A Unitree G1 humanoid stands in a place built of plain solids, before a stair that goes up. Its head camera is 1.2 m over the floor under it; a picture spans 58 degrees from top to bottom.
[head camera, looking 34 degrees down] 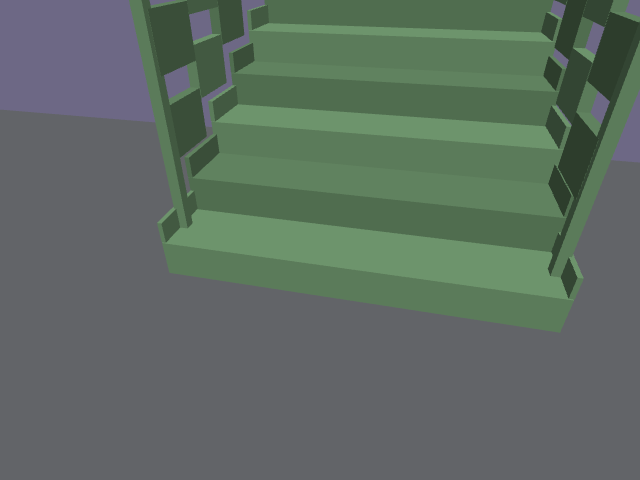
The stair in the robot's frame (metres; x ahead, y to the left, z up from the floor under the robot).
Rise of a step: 0.16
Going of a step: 0.30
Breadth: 1.62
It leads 13 degrees to the right of straight ahead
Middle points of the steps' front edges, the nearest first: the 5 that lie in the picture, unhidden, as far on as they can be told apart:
1.33 -0.12 0.16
1.63 -0.18 0.33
1.92 -0.25 0.49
2.21 -0.32 0.65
2.50 -0.38 0.82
